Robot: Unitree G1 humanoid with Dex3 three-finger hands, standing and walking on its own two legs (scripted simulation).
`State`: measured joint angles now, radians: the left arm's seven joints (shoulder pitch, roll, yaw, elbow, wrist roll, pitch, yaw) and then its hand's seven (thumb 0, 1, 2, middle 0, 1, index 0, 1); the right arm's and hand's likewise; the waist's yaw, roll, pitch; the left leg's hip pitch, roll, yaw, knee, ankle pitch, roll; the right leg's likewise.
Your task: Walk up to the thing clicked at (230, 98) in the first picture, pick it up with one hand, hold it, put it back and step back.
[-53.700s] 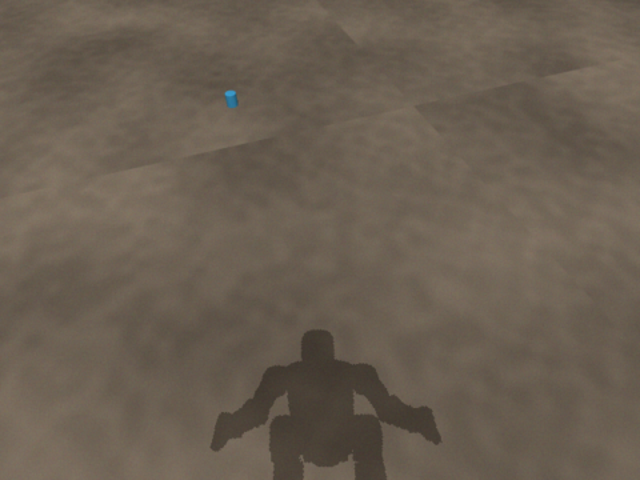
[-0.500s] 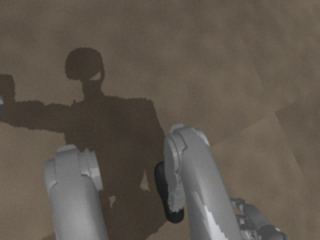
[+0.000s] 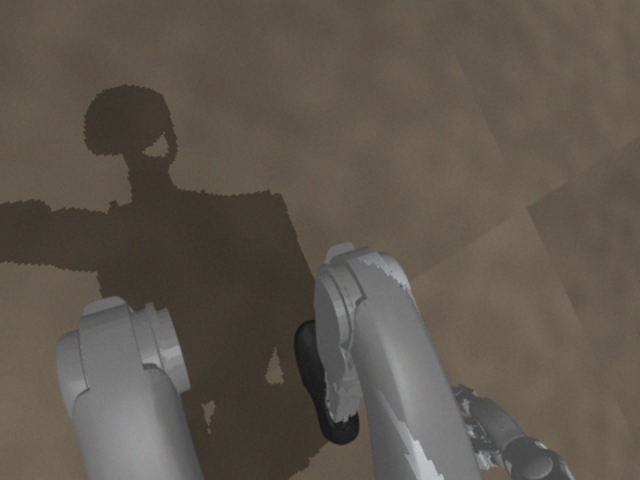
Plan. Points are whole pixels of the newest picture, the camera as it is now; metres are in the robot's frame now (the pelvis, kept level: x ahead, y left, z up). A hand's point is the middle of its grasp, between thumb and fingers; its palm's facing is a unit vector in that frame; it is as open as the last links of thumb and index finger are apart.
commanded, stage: rest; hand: left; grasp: from above
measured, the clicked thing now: out of the picture +0.42 +0.38 -0.24
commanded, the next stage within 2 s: open in 0.66 s
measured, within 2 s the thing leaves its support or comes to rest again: rests again in 0.34 s
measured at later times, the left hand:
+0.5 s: hand out of the picture +0.41 +0.36 -0.23, palm faces -0.44 -0.17 -0.88, open 7.4 cm
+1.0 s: hand out of the picture +0.41 +0.37 -0.23, palm faces -0.42 -0.16 -0.89, open 9.5 cm
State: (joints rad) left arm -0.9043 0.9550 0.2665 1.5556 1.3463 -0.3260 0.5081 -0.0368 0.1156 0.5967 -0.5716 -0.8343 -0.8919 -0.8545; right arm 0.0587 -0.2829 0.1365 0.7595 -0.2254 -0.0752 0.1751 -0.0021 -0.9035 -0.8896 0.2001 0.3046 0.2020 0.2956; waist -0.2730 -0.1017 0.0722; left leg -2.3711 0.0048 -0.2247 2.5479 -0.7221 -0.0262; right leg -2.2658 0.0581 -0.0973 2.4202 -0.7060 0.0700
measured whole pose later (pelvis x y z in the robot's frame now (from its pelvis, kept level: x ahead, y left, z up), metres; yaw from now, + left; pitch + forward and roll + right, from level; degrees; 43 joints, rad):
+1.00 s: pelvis -0.01 +0.01 -0.01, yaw -2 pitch +26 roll -14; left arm -0.95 1.06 0.22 1.70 1.35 -0.32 0.60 -0.01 0.02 0.70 -0.47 -0.87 -0.60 -0.85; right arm 0.05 -0.33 0.25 0.72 -0.28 -0.17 0.22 0.00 -0.90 -0.89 0.20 0.30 0.20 0.30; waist -0.32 -0.15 0.12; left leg -2.36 0.01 -0.27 2.60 -0.72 -0.01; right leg -2.24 0.08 -0.13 2.43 -0.68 0.07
